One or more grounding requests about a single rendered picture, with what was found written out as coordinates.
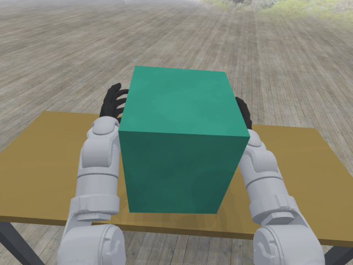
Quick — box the table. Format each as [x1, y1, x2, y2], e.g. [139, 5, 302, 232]
[0, 111, 353, 265]

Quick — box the robot right forearm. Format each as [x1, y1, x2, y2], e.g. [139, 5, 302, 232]
[238, 129, 325, 263]

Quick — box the left robot hand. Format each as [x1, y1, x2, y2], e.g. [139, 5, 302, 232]
[99, 83, 129, 123]

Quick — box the right robot hand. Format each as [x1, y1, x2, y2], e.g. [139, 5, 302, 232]
[235, 97, 252, 130]

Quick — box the carton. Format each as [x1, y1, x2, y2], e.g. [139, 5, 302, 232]
[118, 66, 250, 214]

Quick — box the robot left forearm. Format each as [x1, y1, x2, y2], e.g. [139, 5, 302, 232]
[57, 116, 121, 261]

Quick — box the robot left upper arm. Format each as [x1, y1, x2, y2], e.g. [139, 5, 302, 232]
[57, 224, 126, 265]

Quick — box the robot right upper arm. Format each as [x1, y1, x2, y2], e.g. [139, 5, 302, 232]
[253, 225, 325, 265]

